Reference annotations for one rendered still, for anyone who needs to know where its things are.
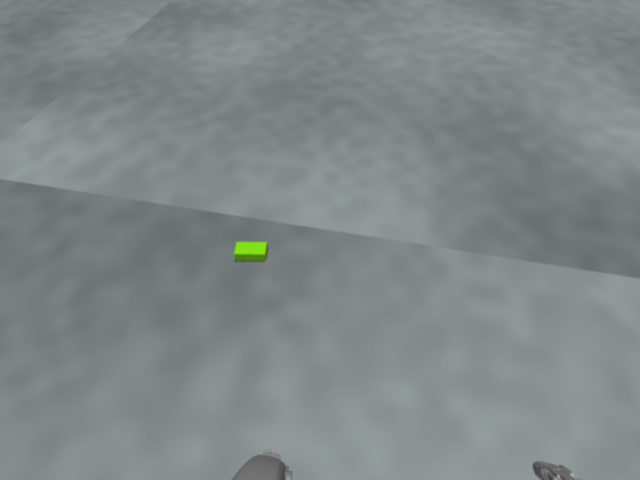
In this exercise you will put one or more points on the right robot hand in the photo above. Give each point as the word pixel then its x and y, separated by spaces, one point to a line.
pixel 548 471

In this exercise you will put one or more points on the small box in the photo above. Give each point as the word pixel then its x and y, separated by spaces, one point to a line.
pixel 251 251

